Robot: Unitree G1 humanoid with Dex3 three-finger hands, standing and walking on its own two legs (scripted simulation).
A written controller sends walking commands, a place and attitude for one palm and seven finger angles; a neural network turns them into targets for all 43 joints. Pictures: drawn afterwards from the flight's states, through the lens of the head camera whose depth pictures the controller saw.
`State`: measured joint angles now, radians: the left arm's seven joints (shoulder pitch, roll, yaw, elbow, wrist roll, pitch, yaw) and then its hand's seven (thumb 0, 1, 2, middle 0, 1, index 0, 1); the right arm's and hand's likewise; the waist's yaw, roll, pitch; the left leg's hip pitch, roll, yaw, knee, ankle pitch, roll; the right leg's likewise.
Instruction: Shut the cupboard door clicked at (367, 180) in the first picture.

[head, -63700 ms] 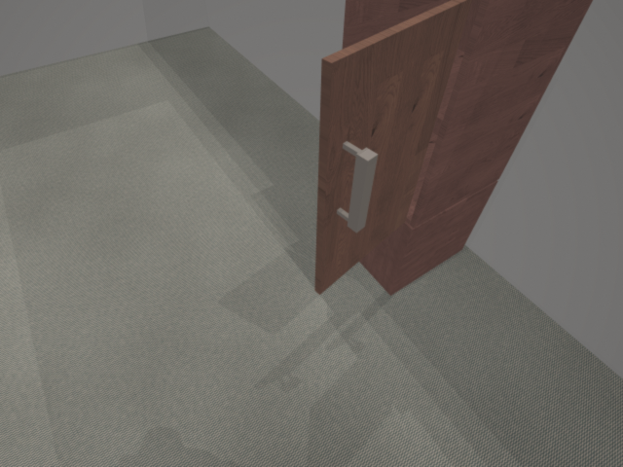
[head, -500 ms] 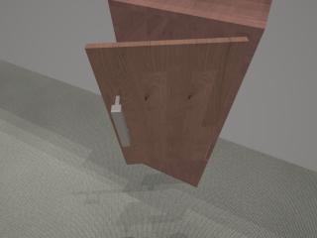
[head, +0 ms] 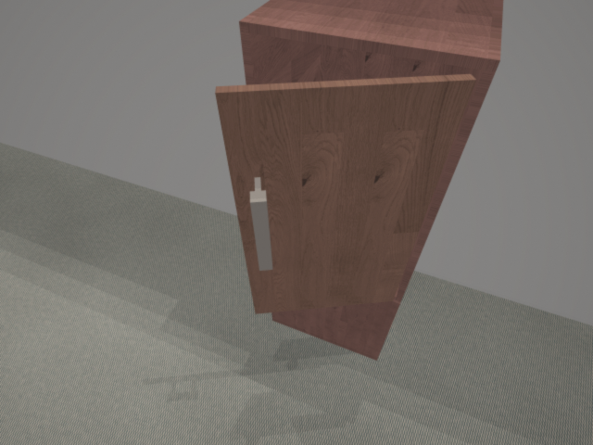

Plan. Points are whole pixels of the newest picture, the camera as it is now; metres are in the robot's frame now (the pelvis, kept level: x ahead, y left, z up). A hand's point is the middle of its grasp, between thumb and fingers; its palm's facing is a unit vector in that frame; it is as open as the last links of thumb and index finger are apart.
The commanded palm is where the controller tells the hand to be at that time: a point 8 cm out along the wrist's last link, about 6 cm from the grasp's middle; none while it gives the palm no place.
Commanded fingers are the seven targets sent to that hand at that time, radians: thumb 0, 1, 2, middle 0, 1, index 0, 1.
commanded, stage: come to a stop and stand still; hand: left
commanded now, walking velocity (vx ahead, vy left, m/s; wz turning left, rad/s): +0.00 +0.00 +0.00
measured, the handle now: (262, 225) +0.46 +0.09 +0.01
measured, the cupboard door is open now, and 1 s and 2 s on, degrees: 28 28 28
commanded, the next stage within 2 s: look again from close up in 0.06 s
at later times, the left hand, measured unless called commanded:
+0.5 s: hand out of the picture +0.05 +0.16 -0.17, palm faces +0.01 -0.98 -0.20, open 7.3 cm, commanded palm none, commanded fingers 0.00 0.90 0.90 -0.20 -0.30 -0.20 -0.30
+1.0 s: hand out of the picture +0.10 +0.15 -0.17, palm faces +0.04 -0.97 -0.22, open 7.3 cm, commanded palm none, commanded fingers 0.00 0.90 0.90 -0.20 -0.30 -0.20 -0.30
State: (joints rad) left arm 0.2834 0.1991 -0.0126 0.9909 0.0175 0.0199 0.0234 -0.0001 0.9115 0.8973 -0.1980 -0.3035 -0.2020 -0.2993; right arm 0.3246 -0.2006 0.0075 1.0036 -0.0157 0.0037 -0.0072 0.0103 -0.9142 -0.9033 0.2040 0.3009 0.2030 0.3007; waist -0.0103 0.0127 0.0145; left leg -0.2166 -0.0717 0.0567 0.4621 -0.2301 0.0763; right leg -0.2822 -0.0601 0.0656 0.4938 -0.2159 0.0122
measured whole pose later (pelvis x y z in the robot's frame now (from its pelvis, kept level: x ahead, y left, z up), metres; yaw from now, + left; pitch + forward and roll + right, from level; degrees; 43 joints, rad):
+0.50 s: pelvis +0.04 -0.01 +0.00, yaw +0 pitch +0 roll +0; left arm 0.27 0.16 -0.02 1.08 0.01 0.00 0.03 0.00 0.91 0.90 -0.20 -0.30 -0.20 -0.30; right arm 0.23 -0.18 0.01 1.06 0.00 -0.03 -0.03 0.01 -0.91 -0.90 0.20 0.30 0.20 0.30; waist 0.01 0.00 0.04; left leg -0.16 -0.05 0.04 0.45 -0.29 0.05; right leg -0.23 -0.04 0.06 0.48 -0.25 0.05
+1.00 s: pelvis +0.07 -0.04 +0.00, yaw +3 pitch +0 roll +0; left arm 0.21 0.19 0.00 1.06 0.01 0.01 0.04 0.00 0.91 0.90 -0.20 -0.30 -0.20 -0.30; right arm 0.23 -0.16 0.00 1.11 -0.01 -0.02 -0.04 0.01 -0.91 -0.90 0.20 0.30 0.20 0.30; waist -0.01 -0.01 0.04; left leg -0.13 -0.03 -0.01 0.44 -0.31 0.02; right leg -0.19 -0.02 0.00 0.48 -0.30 0.01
